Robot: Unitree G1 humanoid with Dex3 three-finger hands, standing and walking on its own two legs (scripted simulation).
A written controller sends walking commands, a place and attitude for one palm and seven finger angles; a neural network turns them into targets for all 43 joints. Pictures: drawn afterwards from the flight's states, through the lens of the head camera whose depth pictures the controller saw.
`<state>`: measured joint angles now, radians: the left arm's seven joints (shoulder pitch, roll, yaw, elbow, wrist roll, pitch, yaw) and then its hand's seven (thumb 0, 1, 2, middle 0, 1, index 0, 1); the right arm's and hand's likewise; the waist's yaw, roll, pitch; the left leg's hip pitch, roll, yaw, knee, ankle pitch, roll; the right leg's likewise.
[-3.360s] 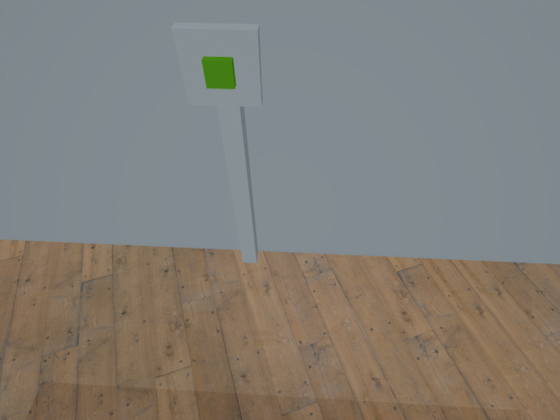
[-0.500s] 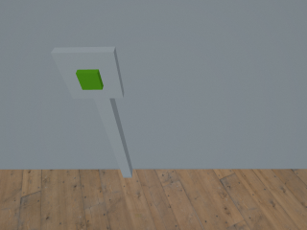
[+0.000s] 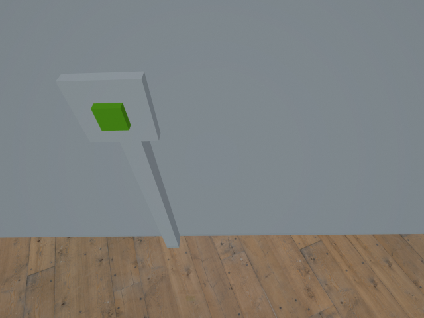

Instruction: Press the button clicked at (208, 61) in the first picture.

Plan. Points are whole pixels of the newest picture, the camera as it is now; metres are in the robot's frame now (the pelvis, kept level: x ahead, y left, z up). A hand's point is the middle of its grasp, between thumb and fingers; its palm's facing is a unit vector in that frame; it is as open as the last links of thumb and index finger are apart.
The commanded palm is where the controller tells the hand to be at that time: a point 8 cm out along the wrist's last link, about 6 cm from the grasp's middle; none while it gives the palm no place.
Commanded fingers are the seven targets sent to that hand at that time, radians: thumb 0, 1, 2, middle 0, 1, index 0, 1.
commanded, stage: look again from close up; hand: left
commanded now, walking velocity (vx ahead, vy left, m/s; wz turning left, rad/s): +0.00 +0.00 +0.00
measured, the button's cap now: (112, 116) +0.51 +0.26 +0.10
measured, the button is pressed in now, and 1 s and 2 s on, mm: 0 0 0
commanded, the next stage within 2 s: shuffle to correct the standing spot in 0.38 s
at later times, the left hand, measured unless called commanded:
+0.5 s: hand out of the picture +0.01 +0.15 -0.17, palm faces +0.03 -0.98 -0.21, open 7.3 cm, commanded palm none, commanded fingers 0.00 0.90 0.90 -0.20 -0.30 -0.20 -0.30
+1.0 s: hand out of the picture +0.04 +0.18 -0.18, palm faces +0.06 -0.98 -0.21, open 7.3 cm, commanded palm none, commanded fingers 0.00 0.90 0.90 -0.20 -0.30 -0.20 -0.30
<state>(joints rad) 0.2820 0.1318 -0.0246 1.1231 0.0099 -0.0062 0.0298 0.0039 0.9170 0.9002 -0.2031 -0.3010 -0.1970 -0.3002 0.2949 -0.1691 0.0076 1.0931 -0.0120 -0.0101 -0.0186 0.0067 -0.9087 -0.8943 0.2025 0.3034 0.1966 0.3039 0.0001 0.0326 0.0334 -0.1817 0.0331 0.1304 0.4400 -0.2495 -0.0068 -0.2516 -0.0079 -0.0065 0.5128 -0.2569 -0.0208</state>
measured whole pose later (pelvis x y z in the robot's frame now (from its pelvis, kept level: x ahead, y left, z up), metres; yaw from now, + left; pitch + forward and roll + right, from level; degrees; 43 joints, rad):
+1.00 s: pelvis +0.03 +0.01 +0.00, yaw +1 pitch +0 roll +1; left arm 0.24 0.16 0.01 1.12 0.01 0.00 0.04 0.00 0.91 0.90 -0.20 -0.30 -0.19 -0.30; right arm 0.28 -0.13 0.00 1.12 -0.02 -0.02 -0.04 0.01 -0.92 -0.89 0.20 0.30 0.20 0.30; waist 0.01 -0.01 0.05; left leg -0.14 0.02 0.11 0.44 -0.29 0.00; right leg -0.20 -0.02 -0.02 0.51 -0.31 -0.01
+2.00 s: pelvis -0.02 +0.02 +0.00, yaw +2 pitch -2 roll +0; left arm 0.34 0.13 -0.02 1.11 0.01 -0.01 0.04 0.00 0.91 0.90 -0.20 -0.30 -0.20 -0.30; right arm 0.33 -0.13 0.01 1.12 -0.01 0.00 -0.01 0.01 -0.91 -0.89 0.20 0.30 0.20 0.30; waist 0.00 -0.01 0.03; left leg -0.21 0.01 0.09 0.47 -0.23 0.02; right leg -0.23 -0.03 -0.03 0.47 -0.21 0.01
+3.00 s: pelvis +0.01 +0.02 +0.00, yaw +0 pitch +0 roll +0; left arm 0.26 0.16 0.01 1.04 0.01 0.00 0.06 0.01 0.92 0.90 -0.20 -0.30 -0.20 -0.30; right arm 0.25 -0.16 -0.03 1.06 0.00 0.01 -0.03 0.02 -0.92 -0.89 0.20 0.30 0.20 0.30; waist 0.00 0.00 0.07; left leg -0.21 0.03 0.11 0.53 -0.31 0.01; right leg -0.25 -0.02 -0.01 0.54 -0.28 0.01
